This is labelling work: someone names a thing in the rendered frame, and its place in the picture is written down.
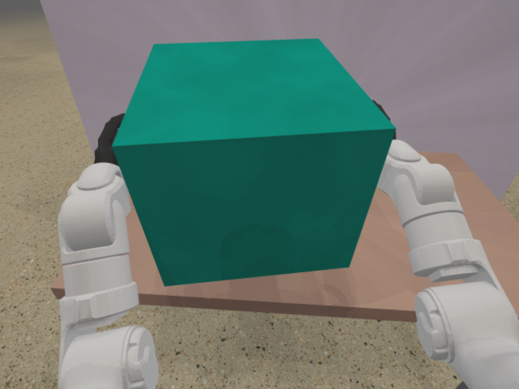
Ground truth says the robot left hand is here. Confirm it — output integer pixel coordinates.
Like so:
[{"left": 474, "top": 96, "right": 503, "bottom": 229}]
[{"left": 94, "top": 113, "right": 125, "bottom": 166}]

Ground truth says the carton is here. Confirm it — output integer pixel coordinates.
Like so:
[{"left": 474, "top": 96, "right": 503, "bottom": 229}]
[{"left": 112, "top": 38, "right": 396, "bottom": 286}]

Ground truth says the table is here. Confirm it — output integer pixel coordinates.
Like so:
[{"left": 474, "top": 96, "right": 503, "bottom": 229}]
[{"left": 50, "top": 152, "right": 519, "bottom": 389}]

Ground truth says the robot right forearm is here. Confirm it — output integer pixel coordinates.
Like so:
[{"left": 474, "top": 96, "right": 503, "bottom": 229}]
[{"left": 377, "top": 139, "right": 519, "bottom": 331}]

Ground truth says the robot right upper arm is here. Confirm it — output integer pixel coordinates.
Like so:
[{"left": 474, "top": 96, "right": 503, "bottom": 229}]
[{"left": 414, "top": 281, "right": 519, "bottom": 389}]

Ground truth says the robot left forearm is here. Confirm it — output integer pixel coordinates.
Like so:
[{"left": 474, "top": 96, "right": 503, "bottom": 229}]
[{"left": 58, "top": 163, "right": 139, "bottom": 389}]

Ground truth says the robot left upper arm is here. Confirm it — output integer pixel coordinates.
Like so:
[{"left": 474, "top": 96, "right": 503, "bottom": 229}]
[{"left": 60, "top": 325, "right": 159, "bottom": 389}]

